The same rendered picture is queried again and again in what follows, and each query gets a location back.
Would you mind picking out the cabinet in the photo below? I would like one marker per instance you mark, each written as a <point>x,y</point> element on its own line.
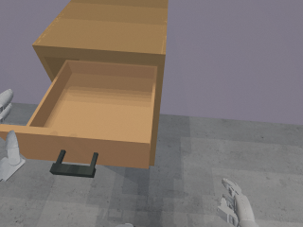
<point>112,31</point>

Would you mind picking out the robot right hand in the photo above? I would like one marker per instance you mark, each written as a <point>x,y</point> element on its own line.
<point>236,209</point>

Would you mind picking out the robot left hand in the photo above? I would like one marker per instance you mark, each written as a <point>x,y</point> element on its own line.
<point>8,166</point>

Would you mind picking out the handle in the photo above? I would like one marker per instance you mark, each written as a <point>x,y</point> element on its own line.
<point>74,170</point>

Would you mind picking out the drawer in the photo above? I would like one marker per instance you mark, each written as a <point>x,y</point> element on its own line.
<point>93,106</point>

